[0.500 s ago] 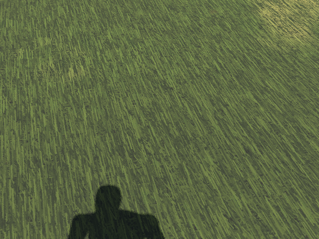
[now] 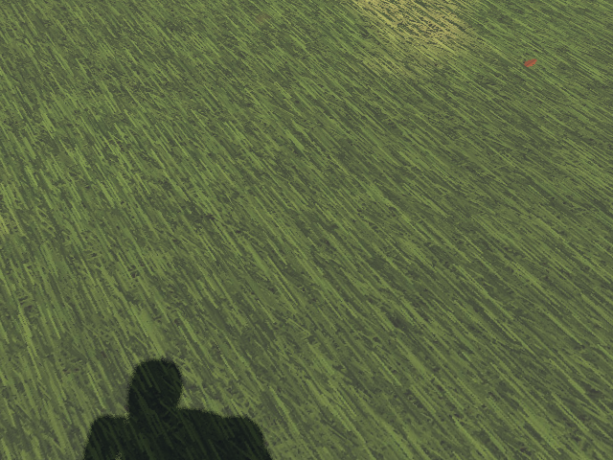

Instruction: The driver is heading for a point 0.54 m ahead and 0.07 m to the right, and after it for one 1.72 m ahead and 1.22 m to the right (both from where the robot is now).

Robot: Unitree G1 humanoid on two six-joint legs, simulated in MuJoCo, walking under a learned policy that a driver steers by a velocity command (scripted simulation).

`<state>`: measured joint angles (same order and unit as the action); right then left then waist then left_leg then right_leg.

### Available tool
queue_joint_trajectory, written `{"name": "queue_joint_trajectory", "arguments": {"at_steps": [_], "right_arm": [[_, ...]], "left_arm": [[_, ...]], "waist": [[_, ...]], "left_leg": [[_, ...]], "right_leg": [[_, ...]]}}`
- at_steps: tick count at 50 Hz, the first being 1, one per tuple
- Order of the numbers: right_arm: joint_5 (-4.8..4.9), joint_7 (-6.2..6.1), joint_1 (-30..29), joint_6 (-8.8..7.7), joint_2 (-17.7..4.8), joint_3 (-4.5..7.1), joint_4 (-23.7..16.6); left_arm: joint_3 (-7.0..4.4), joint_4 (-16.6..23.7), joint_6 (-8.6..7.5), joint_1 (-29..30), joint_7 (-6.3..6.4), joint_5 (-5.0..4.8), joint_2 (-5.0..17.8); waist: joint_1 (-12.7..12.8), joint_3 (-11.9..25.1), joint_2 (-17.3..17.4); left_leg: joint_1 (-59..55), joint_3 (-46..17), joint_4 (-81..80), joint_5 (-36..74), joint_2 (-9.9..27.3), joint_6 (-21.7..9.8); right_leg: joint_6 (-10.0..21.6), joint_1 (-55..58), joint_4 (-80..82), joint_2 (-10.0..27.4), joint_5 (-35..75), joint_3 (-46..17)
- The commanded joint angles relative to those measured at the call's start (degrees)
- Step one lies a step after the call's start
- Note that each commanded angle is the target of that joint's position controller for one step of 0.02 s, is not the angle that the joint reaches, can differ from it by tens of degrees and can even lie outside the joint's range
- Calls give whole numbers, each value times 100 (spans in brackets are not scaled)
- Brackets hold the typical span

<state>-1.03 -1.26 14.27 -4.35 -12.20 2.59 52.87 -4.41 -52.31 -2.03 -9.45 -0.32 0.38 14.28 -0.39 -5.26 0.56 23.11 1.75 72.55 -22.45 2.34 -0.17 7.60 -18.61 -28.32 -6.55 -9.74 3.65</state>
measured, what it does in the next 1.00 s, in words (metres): walks ahead, turning right: left foot, then right foot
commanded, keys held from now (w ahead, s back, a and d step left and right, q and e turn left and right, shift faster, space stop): e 0.36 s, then no key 0.64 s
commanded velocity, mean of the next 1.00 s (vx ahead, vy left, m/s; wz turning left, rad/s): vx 0.07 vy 0.00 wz -0.33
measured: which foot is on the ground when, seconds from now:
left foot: up 0.00-0.44, down 0.46-1.00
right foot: down 0.00-0.48, up 0.50-0.82, down 0.84-1.00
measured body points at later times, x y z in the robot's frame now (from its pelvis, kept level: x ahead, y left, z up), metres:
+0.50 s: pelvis +0.13 +0.05 +0.00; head +0.16 +0.05 +0.45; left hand +0.27 +0.31 -0.13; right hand +0.21 -0.25 -0.09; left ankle +0.19 +0.13 -0.73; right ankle +0.06 -0.03 -0.72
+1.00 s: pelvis +0.12 +0.04 +0.01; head +0.12 +0.03 +0.46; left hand +0.27 +0.26 -0.12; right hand +0.10 -0.22 -0.13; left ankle +0.19 +0.13 -0.73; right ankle +0.06 -0.05 -0.73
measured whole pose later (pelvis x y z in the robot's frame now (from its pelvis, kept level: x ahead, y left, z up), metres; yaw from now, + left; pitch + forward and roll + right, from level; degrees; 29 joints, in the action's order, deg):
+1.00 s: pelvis +0.12 +0.04 +0.01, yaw -18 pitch -2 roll +0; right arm -0.7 -0.6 13.7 1.0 -14.6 0.2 52.6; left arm 0.4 -56.6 0.6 -11.8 1.6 0.5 13.3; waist -1.6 -1.8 1.6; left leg 11.4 -0.7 21.5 -8.1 -1.3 -0.9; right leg 1.5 -5.4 -21.6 -2.8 -14.2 -4.1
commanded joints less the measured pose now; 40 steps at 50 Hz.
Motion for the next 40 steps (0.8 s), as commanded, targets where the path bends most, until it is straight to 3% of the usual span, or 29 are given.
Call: {"name": "queue_joint_trajectory", "arguments": {"at_steps": [1, 4, 10, 16, 19, 21, 22, 23, 24, 25, 26, 27, 28, 30, 34, 37, 40], "right_arm": [[-136, -12, 500, 194, -506, 125, -332], [-102, -1, 360, 349, -454, 108, -494], [-42, -21, -585, 474, -674, 106, -948], [43, -76, -1034, 463, -804, 64, -1219], [97, -104, -902, 413, -876, 46, -1262], [108, -122, -557, 377, -888, 38, -1195], [62, -136, -274, 341, -871, 38, -1130], [-13, -176, -43, 287, -1021, 69, -1102], [-41, -222, -72, 285, -1412, 98, -1223], [76, -168, -28, 390, -1455, 88, -1180], [106, -115, -81, 415, -1221, 42, -1210], [102, -98, -307, 415, -977, -25, -1230], [38, -94, -573, 441, -888, -68, -1273], [-32, -101, -635, 413, -945, -70, -1231], [3, -59, -328, 366, -977, -88, -992], [-35, -15, -180, 428, -1119, -46, -849], [0, 3, -233, 513, -1155, -26, -738]], "left_arm": [[-90, 221, -73, -366, 57, -53, 558], [-155, 261, -82, -546, 48, 0, 864], [-172, 379, 103, -974, 126, -8, 935], [-224, 524, 242, -1145, 178, 81, 1041], [-244, 627, 298, -989, 172, 97, 1104], [-224, 703, 322, -726, 170, 62, 1070], [-205, 753, 322, -514, 174, -4, 1051], [-150, 836, 287, -458, 179, -68, 917], [-30, 920, 262, -887, 196, -43, 497], [-145, 817, 384, -1245, 246, 0, 824], [-166, 674, 432, -1229, 247, 124, 991], [-168, 596, 470, -1000, 208, 120, 966], [-152, 594, 506, -904, 168, 66, 900], [-89, 559, 553, -808, 88, 32, 798], [53, 475, 594, -542, 82, 1, 609], [135, 391, 609, -343, 125, -20, 582], [198, 147, 522, -589, 174, -25, 511]], "waist": [[-149, 656, 37], [-170, 866, -124], [182, 936, -441], [342, 736, -531], [280, 712, -592], [111, 707, -654], [-105, 714, -594], [-184, 884, -263], [95, 1177, 1016], [162, 1447, 1533], [198, 1112, 742], [213, 816, 351], [306, 673, 349], [269, 627, 788], [111, 788, 805], [-34, 744, 976], [147, 687, 837]], "left_leg": [[626, -313, -398, 123, 200, 165], [692, -206, -954, 487, 111, 308], [1184, -332, -1755, 1039, 83, 375], [1205, -539, -2426, 536, -142, 251], [733, -587, -3025, 253, -282, 117], [-97, -510, -3910, 433, -359, 7], [-792, -465, -4767, 1043, -367, -64], [-1642, -906, -5334, 1992, 116, -228], [-2403, -2298, -5346, 4368, 1633, -664], [-2203, -3268, -5201, 5736, 2240, -1575], [-1925, -2981, -5284, 5322, 2109, -1701], [-1577, -2375, -5313, 4634, 1681, -1504], [-1366, -1888, -5430, 3957, 1297, -1230], [-1299, -1381, -5485, 3831, 884, -1060], [-1590, -1273, -5470, 3451, 847, -1086], [-1512, -1410, -5502, 2696, 835, -1100], [-1236, -1449, -5328, 2357, 758, -899]], "right_leg": [[962, 891, 986, 1643, 4426, -1590], [839, 850, 882, 1417, 4938, -1426], [428, 1329, 708, 1331, 4171, -1883], [574, 1781, 368, 1505, 4052, -2593], [543, 1805, 139, 1504, 4129, -2881], [291, 1526, -31, 1318, 3791, -2902], [51, 1225, -254, 1088, 3400, -2833], [-243, 765, -726, 801, 2614, -2632], [-519, 94, -1875, 170, -304, -1751], [-616, -308, -2661, -524, -3127, -1168], [-663, -450, -3437, -256, -2914, -1281], [-715, -420, -3616, -134, -2441, -1352], [-787, -358, -3493, -51, -2134, -1338], [-927, -222, -3269, -49, -1718, -1220], [-1021, 101, -1978, 102, -1748, -974], [-917, 537, -900, 248, -1693, -655], [-724, 1230, 659, 317, -593, -462]]}}
Keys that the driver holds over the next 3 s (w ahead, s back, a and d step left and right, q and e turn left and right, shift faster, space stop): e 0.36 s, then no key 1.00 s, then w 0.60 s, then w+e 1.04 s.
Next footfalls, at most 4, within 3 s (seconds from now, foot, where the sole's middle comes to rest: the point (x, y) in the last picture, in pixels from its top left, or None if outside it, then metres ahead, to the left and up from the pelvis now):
0.46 left None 0.23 0.12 -0.77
0.84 right None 0.10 -0.06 -0.77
2.16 right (378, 397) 0.57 -0.12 -0.77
2.70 left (379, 259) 0.93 -0.15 -0.77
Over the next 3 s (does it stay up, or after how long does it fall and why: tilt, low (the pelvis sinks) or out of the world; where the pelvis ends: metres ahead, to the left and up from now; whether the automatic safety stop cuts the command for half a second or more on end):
stays up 0.86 -0.21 0.02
